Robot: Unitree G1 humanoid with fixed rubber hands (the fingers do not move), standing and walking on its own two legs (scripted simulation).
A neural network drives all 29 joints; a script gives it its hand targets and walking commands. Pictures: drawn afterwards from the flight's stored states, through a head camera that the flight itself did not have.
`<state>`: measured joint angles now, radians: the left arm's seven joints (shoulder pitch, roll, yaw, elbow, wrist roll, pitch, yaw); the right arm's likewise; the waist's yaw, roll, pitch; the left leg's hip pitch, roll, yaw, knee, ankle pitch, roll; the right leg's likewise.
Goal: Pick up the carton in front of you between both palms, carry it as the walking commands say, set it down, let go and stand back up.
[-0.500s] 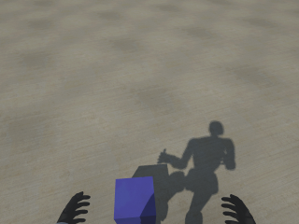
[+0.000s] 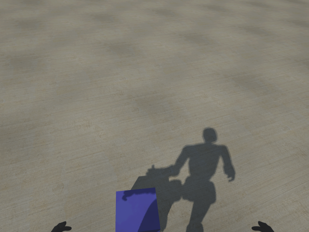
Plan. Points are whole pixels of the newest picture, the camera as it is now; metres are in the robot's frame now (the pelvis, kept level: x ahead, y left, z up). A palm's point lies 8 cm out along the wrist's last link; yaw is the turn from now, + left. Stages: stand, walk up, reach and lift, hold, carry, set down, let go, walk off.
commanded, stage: stand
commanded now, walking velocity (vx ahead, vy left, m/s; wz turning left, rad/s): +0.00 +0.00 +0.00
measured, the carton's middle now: (137, 216) +0.36 +0.09 -0.65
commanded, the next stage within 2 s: none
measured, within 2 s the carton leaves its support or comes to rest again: neither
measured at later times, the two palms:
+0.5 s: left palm out of the picture +0.08 +0.30 -0.10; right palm out of the picture +0.09 -0.30 -0.08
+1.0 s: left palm out of the picture +0.06 +0.30 -0.10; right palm out of the picture +0.07 -0.31 -0.09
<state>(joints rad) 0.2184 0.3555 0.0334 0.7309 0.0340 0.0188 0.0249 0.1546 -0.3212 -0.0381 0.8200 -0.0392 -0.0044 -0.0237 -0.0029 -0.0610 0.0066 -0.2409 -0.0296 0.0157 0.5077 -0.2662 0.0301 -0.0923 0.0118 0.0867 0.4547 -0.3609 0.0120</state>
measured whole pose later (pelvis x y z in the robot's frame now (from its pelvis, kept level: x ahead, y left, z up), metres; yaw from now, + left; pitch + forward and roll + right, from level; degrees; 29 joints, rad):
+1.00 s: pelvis -0.02 +0.00 +0.01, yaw +0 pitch -2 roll +0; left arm 0.18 0.39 0.00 0.96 0.02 -0.01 0.02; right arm 0.11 -0.37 -0.02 1.04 -0.02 -0.01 -0.01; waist -0.01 -0.03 0.03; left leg -0.18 -0.02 0.01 0.40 -0.18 0.03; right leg -0.03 0.01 0.08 0.35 -0.28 0.01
